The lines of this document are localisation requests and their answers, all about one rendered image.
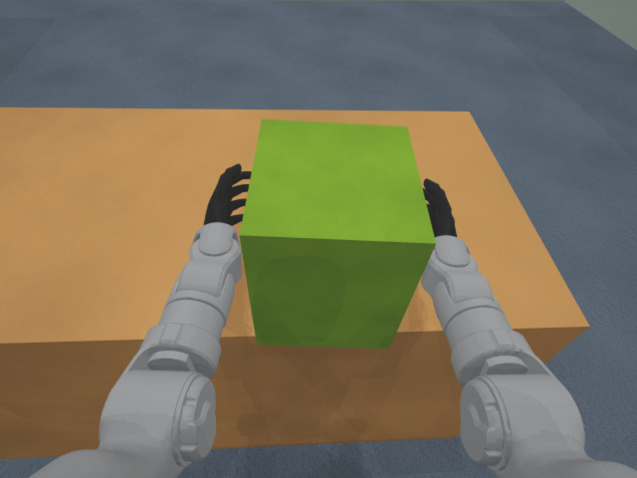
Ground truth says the robot left forearm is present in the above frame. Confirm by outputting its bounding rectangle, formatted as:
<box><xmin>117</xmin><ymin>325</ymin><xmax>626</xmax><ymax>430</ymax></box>
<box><xmin>99</xmin><ymin>222</ymin><xmax>242</xmax><ymax>443</ymax></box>

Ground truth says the left robot hand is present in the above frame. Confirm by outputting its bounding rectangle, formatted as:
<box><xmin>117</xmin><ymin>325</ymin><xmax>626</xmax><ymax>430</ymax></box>
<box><xmin>204</xmin><ymin>163</ymin><xmax>252</xmax><ymax>226</ymax></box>

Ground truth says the right robot hand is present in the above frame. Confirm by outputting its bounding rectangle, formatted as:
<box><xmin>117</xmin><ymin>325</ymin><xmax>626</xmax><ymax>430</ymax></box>
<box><xmin>423</xmin><ymin>178</ymin><xmax>457</xmax><ymax>237</ymax></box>

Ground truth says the robot right forearm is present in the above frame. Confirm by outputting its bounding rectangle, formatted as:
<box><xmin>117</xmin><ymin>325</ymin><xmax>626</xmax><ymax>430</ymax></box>
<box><xmin>421</xmin><ymin>235</ymin><xmax>585</xmax><ymax>447</ymax></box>

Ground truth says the carton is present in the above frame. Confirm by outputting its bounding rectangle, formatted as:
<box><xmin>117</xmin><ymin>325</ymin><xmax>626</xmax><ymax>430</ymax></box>
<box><xmin>240</xmin><ymin>119</ymin><xmax>436</xmax><ymax>349</ymax></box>

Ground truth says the left robot upper arm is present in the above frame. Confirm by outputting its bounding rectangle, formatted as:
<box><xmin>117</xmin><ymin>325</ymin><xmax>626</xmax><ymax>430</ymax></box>
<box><xmin>29</xmin><ymin>369</ymin><xmax>216</xmax><ymax>478</ymax></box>

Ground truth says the pedestal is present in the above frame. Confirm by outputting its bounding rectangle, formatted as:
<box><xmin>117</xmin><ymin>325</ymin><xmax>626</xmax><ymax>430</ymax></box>
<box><xmin>0</xmin><ymin>108</ymin><xmax>590</xmax><ymax>459</ymax></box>

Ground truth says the right robot upper arm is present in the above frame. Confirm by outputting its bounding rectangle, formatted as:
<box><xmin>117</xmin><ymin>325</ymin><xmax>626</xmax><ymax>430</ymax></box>
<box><xmin>460</xmin><ymin>373</ymin><xmax>637</xmax><ymax>478</ymax></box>

